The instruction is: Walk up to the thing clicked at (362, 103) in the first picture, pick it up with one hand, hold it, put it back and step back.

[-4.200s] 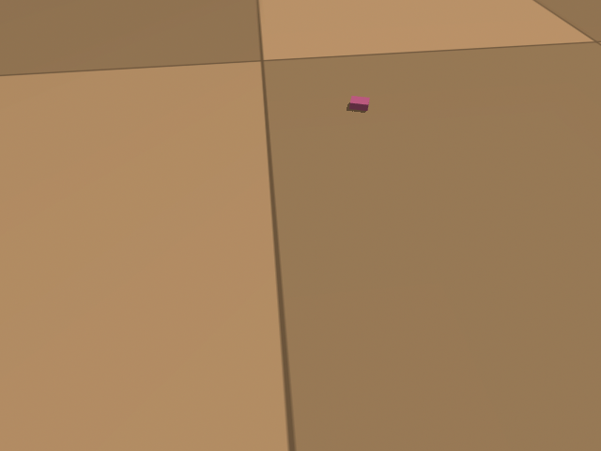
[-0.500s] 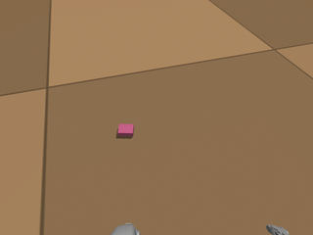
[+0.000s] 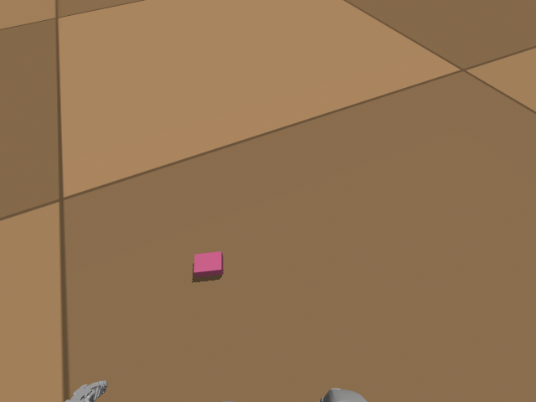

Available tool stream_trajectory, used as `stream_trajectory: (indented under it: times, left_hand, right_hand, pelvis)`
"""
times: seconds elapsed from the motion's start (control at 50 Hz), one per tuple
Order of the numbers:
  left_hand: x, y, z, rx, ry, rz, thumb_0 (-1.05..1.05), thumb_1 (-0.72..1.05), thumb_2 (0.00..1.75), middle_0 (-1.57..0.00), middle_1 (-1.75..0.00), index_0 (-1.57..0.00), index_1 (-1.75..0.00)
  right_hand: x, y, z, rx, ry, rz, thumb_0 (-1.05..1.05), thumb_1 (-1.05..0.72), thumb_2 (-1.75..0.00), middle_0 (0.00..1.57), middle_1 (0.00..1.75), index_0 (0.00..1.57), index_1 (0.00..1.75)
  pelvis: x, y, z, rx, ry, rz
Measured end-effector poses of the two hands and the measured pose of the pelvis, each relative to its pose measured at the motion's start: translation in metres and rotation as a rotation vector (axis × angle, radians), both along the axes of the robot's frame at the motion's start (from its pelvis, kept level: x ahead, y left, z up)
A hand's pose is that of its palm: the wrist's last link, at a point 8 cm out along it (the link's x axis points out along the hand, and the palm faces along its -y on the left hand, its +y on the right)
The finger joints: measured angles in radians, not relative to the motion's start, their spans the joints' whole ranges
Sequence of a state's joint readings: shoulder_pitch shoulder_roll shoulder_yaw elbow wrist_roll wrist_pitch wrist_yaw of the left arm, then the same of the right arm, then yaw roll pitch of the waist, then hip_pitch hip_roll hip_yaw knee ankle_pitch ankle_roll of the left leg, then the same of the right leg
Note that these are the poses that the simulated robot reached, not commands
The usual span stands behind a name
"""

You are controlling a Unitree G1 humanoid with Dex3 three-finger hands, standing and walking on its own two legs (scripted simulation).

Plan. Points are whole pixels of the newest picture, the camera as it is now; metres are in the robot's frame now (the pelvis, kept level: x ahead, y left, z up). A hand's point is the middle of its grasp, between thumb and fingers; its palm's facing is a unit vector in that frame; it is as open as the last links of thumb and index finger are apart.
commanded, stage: walk up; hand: left
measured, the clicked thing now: (208, 264) +0.73 +0.31 -0.74
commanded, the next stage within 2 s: none
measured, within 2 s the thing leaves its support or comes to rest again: neither
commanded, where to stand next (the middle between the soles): +0.37 +0.05 m, yaw +1 degrees
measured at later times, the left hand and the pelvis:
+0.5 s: hand (98, 364) +0.21 +0.34 -0.15, palm faces -0.06 -0.94 -0.33, open 7.4 cm; pelvis +0.16 +0.06 +0.01, yaw +0 degrees
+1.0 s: hand (136, 277) +0.37 +0.30 -0.13, palm faces -0.04 -0.92 -0.39, open 7.4 cm; pelvis +0.28 +0.04 +0.00, yaw +0 degrees
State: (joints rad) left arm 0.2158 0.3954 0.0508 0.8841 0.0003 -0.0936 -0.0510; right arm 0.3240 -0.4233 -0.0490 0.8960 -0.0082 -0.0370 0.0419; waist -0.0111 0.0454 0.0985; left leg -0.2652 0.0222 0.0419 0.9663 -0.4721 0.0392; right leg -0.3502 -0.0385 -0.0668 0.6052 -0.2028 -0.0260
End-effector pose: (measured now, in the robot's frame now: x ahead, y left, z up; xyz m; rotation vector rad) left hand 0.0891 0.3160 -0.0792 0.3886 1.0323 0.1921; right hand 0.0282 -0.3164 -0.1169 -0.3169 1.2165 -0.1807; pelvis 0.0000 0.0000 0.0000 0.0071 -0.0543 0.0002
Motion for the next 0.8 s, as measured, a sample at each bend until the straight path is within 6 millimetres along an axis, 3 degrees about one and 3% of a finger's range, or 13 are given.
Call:
stream_trajectory:
  times: [0.08,0.18,0.26,0.34,0.42,0.58,0.7,0.8]
  left_hand:
    - [0.012,-0.001,0.01,0.0,0.003,0.017,0.01,0.9,0.9,-0.2,-0.3,-0.21,-0.3]
    - [0.021,0.013,0.008,-0.005,0.041,0.033,0.01,0.9,0.9,-0.21,-0.3,-0.21,-0.3]
    - [0.03,0.035,-0.006,-0.022,0.073,0.061,0.01,0.89,0.9,-0.21,-0.3,-0.21,-0.3]
    - [0.05,0.061,-0.032,-0.032,0.119,0.075,0.01,0.9,0.9,-0.2,-0.3,-0.21,-0.3]
    - [0.08,0.067,-0.039,-0.045,0.163,0.059,0.01,0.9,0.9,-0.2,-0.3,-0.21,-0.3]
    - [0.145,0.063,-0.024,-0.07,0.173,0.008,0.01,0.9,0.9,-0.2,-0.3,-0.21,-0.3]
    - [0.204,0.052,-0.013,-0.033,0.14,-0.011,0.01,0.9,0.9,-0.2,-0.3,-0.21,-0.3]
    - [0.25,0.034,-0.013,0.006,0.057,-0.013,0.01,0.9,0.9,-0.2,-0.3,-0.21,-0.3]
  right_hand:
    - [0.041,0.004,0.006,0.016,-0.033,0.023,0.01,-0.91,-0.9,0.2,0.3,0.2,0.3]
    - [0.085,0.012,0.017,0.009,-0.054,0.052,0.01,-0.91,-0.9,0.2,0.3,0.2,0.3]
    - [0.119,0.022,0.026,-0.026,-0.057,0.069,0.01,-0.91,-0.9,0.2,0.3,0.2,0.3]
    - [0.147,0.034,0.03,-0.087,-0.095,0.065,0.01,-0.9,-0.9,0.2,0.3,0.2,0.3]
    - [0.157,0.046,0.039,-0.103,-0.105,0.025,0.01,-0.9,-0.9,0.2,0.3,0.2,0.3]
    - [0.17,0.055,0.046,-0.088,-0.035,-0.01,0.01,-0.9,-0.9,0.2,0.3,0.21,0.3]
    - [0.193,0.043,0.029,-0.058,0.016,-0.032,0.01,-0.9,-0.9,0.2,0.3,0.21,0.3]
    - [0.232,0.032,0.001,-0.03,0.029,-0.031,0.01,-0.9,-0.9,0.2,0.3,0.2,0.3]
  pelvis:
    - [0.023,0.003,0.009,-0.005,-0.002,0.0]
    - [0.052,0.012,0.012,-0.022,0.007,0.009]
    - [0.081,0.027,0.008,-0.038,0.011,0.016]
    - [0.112,0.048,-0.006,-0.021,0.008,0.017]
    - [0.134,0.057,-0.002,-0.015,0.003,0.007]
    - [0.181,0.062,0.013,-0.004,0.009,-0.008]
    - [0.22,0.05,0.01,0.004,0.018,-0.01]
    - [0.247,0.034,-0.004,-0.01,0.008,-0.012]
